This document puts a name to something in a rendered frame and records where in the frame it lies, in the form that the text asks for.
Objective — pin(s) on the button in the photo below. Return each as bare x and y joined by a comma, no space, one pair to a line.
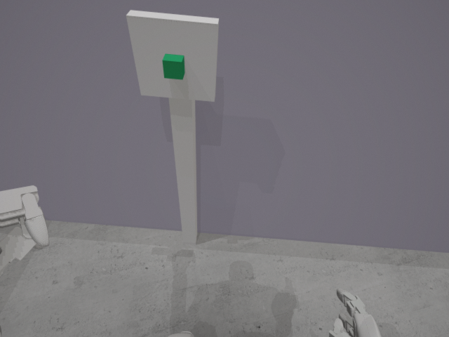
173,66

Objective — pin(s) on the robot right hand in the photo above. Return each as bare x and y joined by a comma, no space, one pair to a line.
362,324

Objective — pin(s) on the robot left hand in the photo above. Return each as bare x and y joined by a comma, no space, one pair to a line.
19,206

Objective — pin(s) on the panel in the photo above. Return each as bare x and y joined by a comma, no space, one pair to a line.
152,36

